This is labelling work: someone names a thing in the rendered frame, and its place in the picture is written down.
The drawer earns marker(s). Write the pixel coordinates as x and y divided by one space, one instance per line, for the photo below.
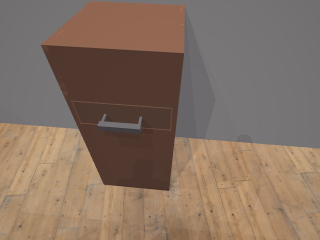
152 116

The handle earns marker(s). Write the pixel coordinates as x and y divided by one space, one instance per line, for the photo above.
119 127

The cabinet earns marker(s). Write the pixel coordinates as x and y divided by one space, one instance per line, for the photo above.
130 54

